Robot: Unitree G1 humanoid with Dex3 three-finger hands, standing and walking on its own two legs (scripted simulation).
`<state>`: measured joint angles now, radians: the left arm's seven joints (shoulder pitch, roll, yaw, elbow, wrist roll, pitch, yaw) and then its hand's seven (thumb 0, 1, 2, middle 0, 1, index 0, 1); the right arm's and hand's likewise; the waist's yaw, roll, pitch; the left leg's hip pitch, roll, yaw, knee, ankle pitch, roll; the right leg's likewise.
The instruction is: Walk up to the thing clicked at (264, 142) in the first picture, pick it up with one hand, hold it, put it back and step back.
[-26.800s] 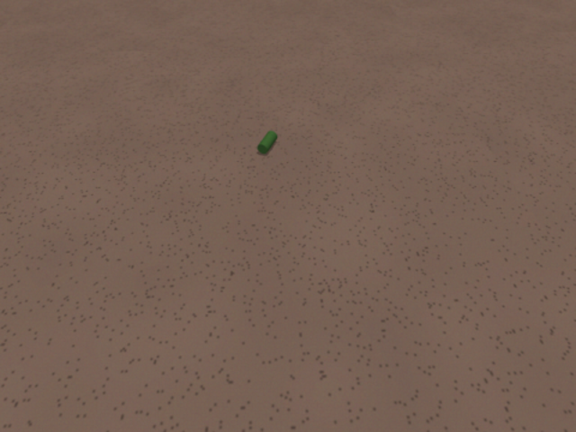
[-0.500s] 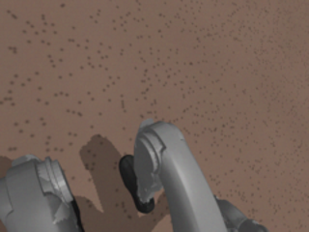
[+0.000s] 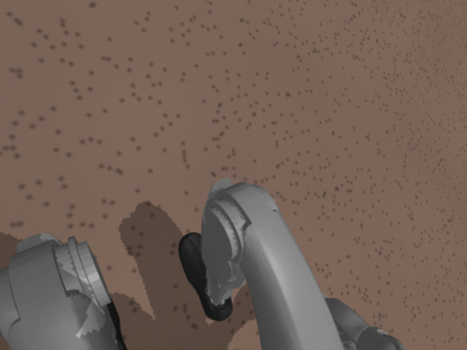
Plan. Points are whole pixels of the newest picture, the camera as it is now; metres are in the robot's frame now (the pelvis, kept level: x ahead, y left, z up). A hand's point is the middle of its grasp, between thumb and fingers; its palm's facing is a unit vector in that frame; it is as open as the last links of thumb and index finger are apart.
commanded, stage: open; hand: left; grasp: from above
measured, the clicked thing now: out of the picture +0.43 +0.36 -0.27
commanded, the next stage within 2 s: withdraw in 0.20 s
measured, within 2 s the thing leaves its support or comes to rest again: neither
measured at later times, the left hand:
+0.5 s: hand out of the picture +0.43 +0.37 -0.23, palm faces -0.37 -0.15 -0.92, open 13.8 cm
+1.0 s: hand out of the picture +0.39 +0.36 -0.08, palm faces -0.49 -0.15 -0.86, open 14.0 cm
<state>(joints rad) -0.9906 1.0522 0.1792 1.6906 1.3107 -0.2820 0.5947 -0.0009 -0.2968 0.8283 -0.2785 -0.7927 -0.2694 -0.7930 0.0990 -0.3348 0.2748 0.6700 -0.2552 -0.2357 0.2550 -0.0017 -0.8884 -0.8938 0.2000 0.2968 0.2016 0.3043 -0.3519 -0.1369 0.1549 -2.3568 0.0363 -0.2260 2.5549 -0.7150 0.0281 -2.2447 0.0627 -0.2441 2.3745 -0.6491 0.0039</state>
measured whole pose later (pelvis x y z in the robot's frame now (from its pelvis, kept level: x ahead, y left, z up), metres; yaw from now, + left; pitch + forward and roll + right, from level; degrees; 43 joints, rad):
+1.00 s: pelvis -0.01 -0.01 +0.07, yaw +7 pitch +32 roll -8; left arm -0.91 0.76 0.00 1.32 1.12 -0.17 0.18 0.00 -0.50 1.00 -0.10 -0.99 -0.09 -0.99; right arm 0.12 -0.31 0.09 0.65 -0.10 -0.06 0.17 0.00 -0.90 -0.90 0.20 0.30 0.20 0.30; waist -0.21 0.00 -0.06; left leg -2.21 0.02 -0.10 2.28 -0.64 0.02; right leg -2.14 0.03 -0.14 2.20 -0.63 -0.01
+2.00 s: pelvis +0.00 +0.00 +0.23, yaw +12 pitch +29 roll -5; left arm -0.15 0.41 0.04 0.43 0.41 0.13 0.07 0.00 0.84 0.90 -0.22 -0.32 -0.22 -0.32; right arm 0.09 -0.27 -0.02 0.59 0.02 -0.05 0.01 0.00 -0.90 -0.90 0.20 0.30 0.20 0.30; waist -0.06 0.02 -0.20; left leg -1.68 0.01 -0.06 1.78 -0.61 0.02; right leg -1.62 0.03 -0.08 1.71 -0.61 -0.01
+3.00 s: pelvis +0.08 +0.01 +0.42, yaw +17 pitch +10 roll -3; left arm 0.50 0.22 0.03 -0.10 -0.05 0.44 0.01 0.01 0.91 0.90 -0.20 -0.30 -0.20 -0.30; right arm 0.28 -0.22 0.04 0.51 0.00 -0.24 -0.18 0.01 -0.90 -0.90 0.20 0.30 0.20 0.30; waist -0.04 0.04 -0.16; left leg -0.68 0.00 -0.07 0.98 -0.47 0.00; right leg -0.62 0.03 -0.07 0.91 -0.46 -0.02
